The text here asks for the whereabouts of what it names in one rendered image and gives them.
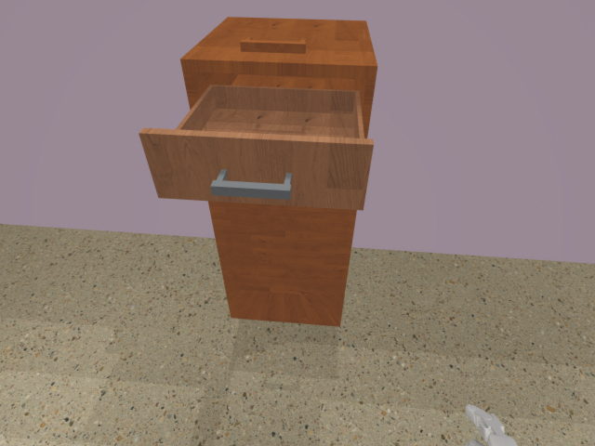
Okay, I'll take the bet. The drawer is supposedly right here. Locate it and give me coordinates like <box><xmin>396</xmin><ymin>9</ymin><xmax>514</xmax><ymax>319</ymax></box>
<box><xmin>139</xmin><ymin>85</ymin><xmax>374</xmax><ymax>210</ymax></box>

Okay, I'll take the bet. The cabinet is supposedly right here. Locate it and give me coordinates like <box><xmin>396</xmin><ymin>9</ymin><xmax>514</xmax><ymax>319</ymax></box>
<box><xmin>180</xmin><ymin>17</ymin><xmax>377</xmax><ymax>327</ymax></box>

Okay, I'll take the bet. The right robot hand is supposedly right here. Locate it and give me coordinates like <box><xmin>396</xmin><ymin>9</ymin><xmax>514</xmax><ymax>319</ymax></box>
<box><xmin>465</xmin><ymin>404</ymin><xmax>518</xmax><ymax>446</ymax></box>

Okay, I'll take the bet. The handle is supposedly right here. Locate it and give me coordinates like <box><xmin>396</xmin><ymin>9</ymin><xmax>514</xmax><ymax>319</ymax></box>
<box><xmin>240</xmin><ymin>40</ymin><xmax>306</xmax><ymax>54</ymax></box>
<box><xmin>210</xmin><ymin>169</ymin><xmax>292</xmax><ymax>200</ymax></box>

